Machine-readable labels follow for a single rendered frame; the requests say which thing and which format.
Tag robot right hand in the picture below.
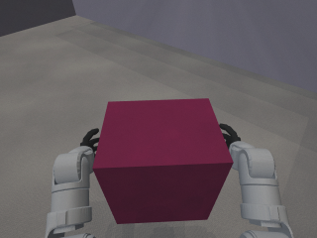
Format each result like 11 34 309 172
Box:
219 123 241 150

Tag robot left forearm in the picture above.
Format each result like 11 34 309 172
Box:
45 146 95 238

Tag robot left hand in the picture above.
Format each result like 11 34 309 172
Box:
80 128 100 158

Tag robot right forearm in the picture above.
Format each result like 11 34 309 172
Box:
229 141 294 238

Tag carton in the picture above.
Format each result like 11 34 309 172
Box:
92 98 234 224

